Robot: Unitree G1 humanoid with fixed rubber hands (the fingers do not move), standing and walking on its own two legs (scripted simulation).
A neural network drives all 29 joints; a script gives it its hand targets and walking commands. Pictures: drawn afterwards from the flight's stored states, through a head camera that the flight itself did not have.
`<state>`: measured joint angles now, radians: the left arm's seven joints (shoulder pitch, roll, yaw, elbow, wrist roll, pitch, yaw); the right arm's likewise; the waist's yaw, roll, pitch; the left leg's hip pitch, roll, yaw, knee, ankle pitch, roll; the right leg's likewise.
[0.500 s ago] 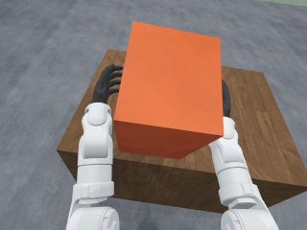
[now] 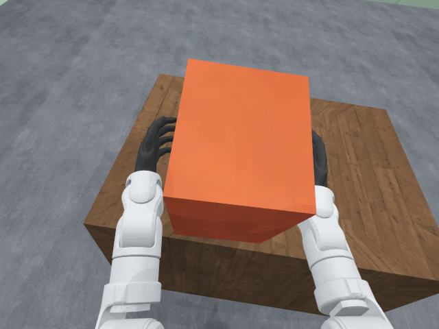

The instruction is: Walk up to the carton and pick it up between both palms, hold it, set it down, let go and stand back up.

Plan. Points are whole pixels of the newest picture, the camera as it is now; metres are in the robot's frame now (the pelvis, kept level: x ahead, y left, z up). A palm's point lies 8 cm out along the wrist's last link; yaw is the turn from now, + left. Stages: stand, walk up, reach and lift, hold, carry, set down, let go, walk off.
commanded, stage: set down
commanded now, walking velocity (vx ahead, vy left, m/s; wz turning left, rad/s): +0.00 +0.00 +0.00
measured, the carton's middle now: (230, 168) +0.39 +0.00 +0.07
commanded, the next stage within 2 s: none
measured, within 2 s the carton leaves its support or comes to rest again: neither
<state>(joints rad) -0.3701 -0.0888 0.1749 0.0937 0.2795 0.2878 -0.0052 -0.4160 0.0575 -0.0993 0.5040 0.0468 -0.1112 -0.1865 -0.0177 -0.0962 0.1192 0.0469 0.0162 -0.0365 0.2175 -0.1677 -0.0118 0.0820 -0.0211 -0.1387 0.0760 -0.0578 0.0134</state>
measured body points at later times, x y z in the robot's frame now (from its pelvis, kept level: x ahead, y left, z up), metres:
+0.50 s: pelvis +0.01 +0.00 +0.00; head +0.04 +0.03 +0.45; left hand +0.39 +0.13 +0.10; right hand +0.38 -0.16 +0.08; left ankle -0.02 +0.12 -0.75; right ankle +0.00 -0.12 -0.75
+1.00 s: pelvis +0.01 -0.01 +0.00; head +0.05 +0.00 +0.45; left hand +0.41 +0.12 +0.06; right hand +0.39 -0.17 +0.05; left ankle -0.02 +0.12 -0.75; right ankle +0.00 -0.12 -0.75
